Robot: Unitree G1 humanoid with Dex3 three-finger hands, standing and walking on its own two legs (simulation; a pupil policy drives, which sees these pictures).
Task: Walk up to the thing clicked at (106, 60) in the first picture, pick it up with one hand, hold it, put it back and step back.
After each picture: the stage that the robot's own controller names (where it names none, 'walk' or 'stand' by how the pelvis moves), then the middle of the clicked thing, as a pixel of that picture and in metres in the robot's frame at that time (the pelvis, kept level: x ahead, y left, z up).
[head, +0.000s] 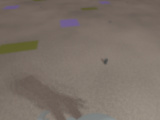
stand; (105, 61) +1.22 -0.34 -0.72
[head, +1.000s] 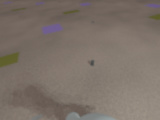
walk; (92, 63) +1.14 +0.03 -0.69
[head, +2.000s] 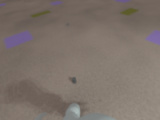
walk; (74, 80) +0.67 +0.28 -0.71
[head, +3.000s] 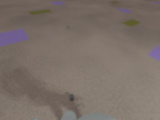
walk; (71, 97) +0.42 +0.18 -0.69
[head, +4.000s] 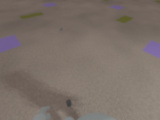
stand; (68, 103) +0.35 +0.22 -0.72
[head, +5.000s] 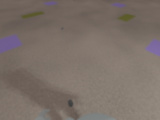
stand; (70, 103) +0.34 +0.20 -0.72
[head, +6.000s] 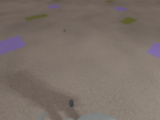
stand; (71, 103) +0.36 +0.20 -0.73
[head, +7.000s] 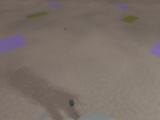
stand; (71, 103) +0.35 +0.19 -0.73
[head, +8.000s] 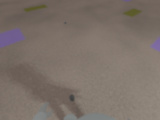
go down; (72, 98) +0.36 +0.19 -0.72
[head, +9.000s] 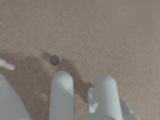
go down; (54, 60) +0.43 +0.24 -0.28
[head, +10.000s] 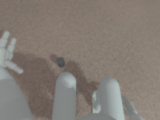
close in; (61, 62) +0.43 +0.23 -0.29
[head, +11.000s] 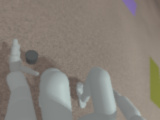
close in; (31, 57) +0.42 +0.27 -0.22
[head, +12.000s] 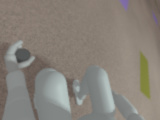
close; (23, 57) +0.41 +0.28 -0.22
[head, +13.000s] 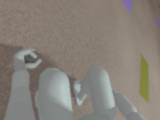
lift; (30, 58) +0.39 +0.26 -0.23
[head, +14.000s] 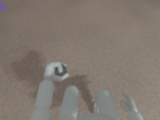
lift; (61, 73) +0.33 +0.19 -0.02
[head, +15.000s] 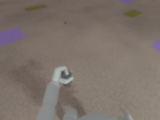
hold; (66, 78) +0.32 +0.16 +0.00
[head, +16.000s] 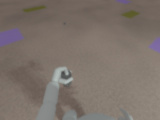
hold; (66, 78) +0.32 +0.17 -0.01
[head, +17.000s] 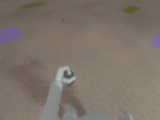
crouch; (69, 77) +0.34 +0.15 -0.02
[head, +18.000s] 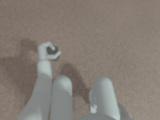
crouch; (53, 53) +0.47 +0.22 -0.09
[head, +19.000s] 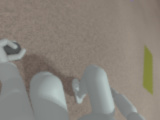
lower; (14, 52) +0.44 +0.30 -0.23
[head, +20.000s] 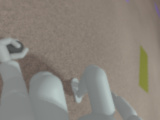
lower; (16, 50) +0.44 +0.29 -0.23
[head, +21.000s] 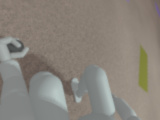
lower; (16, 49) +0.44 +0.29 -0.23
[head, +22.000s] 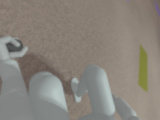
lower; (16, 49) +0.45 +0.29 -0.23
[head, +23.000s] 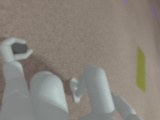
draw back; (20, 51) +0.44 +0.27 -0.23
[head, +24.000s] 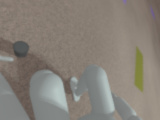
rise; (21, 50) +0.44 +0.27 -0.24
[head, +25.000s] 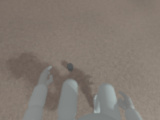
walk; (70, 67) +0.47 +0.19 -0.42
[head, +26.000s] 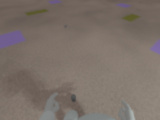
stand; (73, 98) +0.41 +0.16 -0.66
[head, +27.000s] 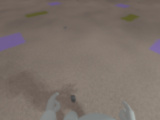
stand; (73, 98) +0.41 +0.17 -0.67
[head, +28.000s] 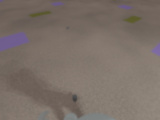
stand; (74, 98) +0.41 +0.16 -0.70
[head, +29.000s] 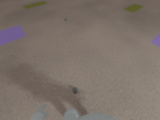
walk; (75, 90) +0.44 +0.17 -0.71
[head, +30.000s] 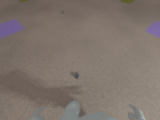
walk; (76, 75) +0.62 +0.19 -0.69
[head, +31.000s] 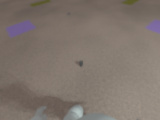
walk; (81, 63) +0.92 +0.20 -0.70
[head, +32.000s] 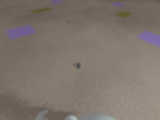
stand; (78, 65) +1.02 +0.19 -0.71
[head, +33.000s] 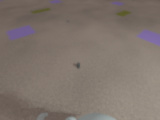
stand; (78, 65) +1.03 +0.20 -0.72
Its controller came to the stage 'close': yes
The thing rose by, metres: 0.70
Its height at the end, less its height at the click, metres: +0.00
